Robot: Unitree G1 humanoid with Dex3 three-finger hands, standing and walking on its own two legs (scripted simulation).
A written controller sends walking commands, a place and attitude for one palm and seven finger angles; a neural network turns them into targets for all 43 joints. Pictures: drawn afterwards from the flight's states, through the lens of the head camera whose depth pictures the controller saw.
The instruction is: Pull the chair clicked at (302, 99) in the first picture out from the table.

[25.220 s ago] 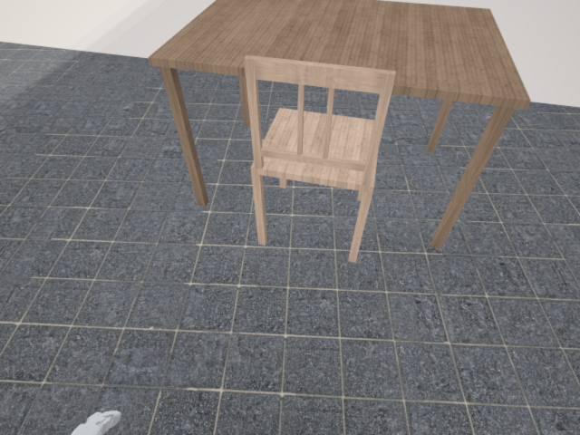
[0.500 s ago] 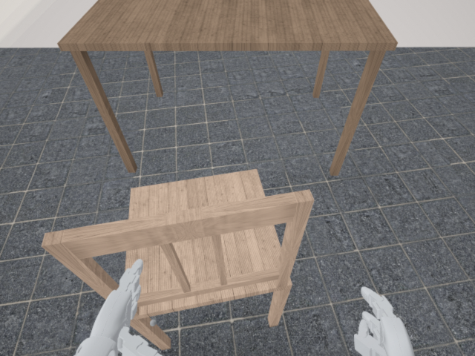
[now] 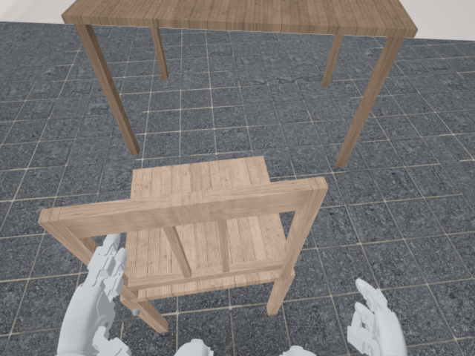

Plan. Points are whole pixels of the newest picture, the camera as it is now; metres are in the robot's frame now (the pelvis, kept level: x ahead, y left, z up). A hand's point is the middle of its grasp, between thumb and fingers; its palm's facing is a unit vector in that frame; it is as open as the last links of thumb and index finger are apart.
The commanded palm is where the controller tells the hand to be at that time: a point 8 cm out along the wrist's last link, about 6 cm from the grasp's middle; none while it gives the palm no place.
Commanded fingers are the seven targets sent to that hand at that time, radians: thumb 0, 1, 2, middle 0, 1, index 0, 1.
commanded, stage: draw the hand back to the body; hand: left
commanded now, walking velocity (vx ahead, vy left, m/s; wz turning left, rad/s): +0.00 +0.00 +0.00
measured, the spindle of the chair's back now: (179, 252) +0.31 +0.13 -0.05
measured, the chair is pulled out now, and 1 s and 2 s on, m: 0.64 0.65 0.65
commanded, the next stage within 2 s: step back with the hand held close in 1.32 s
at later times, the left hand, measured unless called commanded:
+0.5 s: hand (97, 312) +0.18 +0.19 +0.07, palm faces -0.01 -0.90 -0.44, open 14.0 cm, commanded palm +0.17 +0.26 +0.17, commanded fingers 0.00 0.14 0.53 -0.09 -0.14 -0.09 -0.14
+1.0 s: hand out of the picture +0.24 +0.26 +0.26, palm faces +0.55 -0.70 -0.45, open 8.4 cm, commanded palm +0.18 +0.28 +0.24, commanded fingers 0.00 0.90 0.90 -0.20 -0.30 -0.20 -0.30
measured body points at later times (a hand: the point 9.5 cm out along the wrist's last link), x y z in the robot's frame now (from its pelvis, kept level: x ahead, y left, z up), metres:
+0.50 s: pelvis +0.03 -0.01 +0.04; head +0.05 -0.03 +0.49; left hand +0.17 +0.24 +0.10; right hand +0.21 -0.24 -0.04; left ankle +0.01 +0.14 -0.67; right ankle +0.00 -0.13 -0.67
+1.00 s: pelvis +0.03 -0.02 +0.06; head +0.02 -0.08 +0.51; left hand +0.21 +0.29 +0.28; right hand +0.25 -0.23 -0.03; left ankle +0.01 +0.13 -0.67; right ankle +0.00 -0.13 -0.67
